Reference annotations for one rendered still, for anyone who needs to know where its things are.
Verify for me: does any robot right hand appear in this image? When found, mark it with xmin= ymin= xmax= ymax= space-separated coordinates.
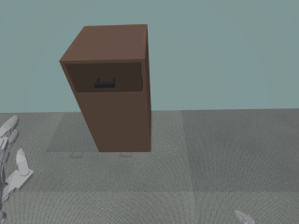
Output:
xmin=235 ymin=210 xmax=255 ymax=224

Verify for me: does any cabinet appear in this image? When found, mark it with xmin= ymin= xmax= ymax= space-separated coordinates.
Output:
xmin=59 ymin=24 xmax=151 ymax=152

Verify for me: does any handle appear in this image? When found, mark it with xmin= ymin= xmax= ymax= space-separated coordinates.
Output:
xmin=93 ymin=77 xmax=116 ymax=89

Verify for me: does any robot left hand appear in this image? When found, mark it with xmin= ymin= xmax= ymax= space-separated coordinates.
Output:
xmin=0 ymin=115 xmax=34 ymax=210

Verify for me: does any drawer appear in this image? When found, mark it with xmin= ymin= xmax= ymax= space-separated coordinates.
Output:
xmin=66 ymin=62 xmax=143 ymax=93

